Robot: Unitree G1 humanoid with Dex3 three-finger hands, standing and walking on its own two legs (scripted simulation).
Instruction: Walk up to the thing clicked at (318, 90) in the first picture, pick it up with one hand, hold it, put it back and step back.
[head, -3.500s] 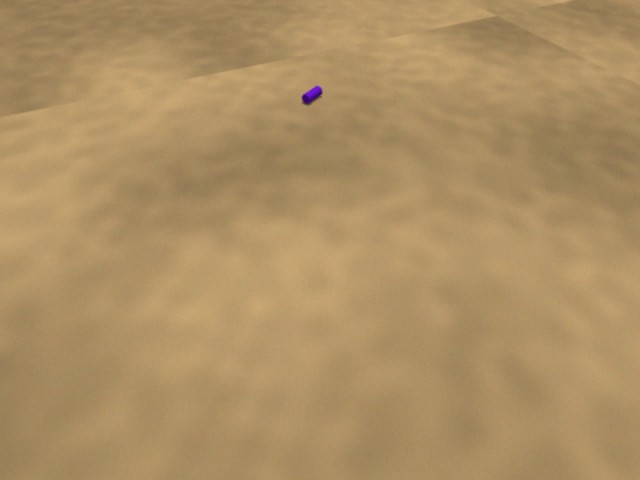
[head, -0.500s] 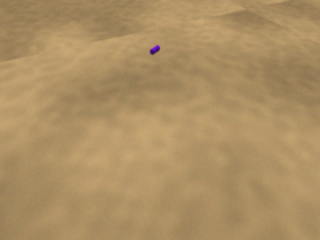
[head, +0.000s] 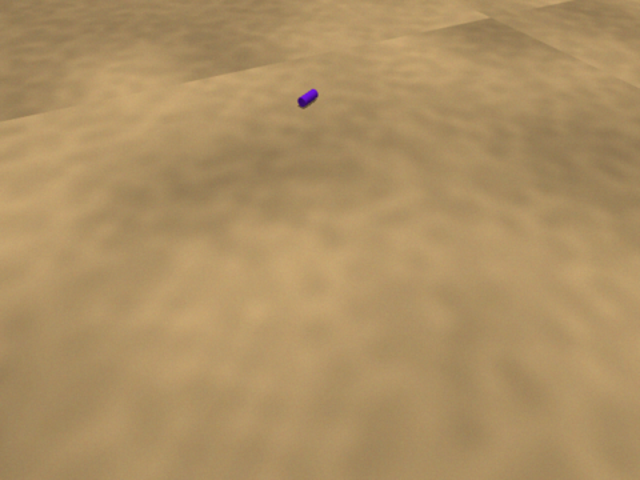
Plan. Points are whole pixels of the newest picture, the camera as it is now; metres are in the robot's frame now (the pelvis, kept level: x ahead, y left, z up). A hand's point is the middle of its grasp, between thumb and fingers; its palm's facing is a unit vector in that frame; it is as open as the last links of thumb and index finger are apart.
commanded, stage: stand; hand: left
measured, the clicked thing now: (308, 97) +2.28 +0.07 -0.75
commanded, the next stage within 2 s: walk up in 0.22 s
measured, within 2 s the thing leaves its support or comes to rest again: neither
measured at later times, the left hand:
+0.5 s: hand out of the picture +0.09 +0.36 -0.16, palm faces +0.27 -0.90 -0.33, open 7.4 cm
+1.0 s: hand (99, 394) +0.27 +0.36 -0.16, palm faces +0.40 -0.86 -0.31, open 7.4 cm
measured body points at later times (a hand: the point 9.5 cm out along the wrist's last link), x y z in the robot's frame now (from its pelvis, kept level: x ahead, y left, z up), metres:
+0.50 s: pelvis +0.05 +0.04 -0.02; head +0.03 +0.07 +0.43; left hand +0.07 +0.40 -0.13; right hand +0.20 -0.31 -0.08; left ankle +0.11 +0.17 -0.74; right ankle -0.01 -0.12 -0.75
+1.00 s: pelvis +0.30 +0.05 -0.02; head +0.28 +0.07 +0.42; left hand +0.25 +0.41 -0.14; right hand +0.46 -0.26 -0.11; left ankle +0.12 +0.17 -0.75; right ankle +0.46 -0.06 -0.74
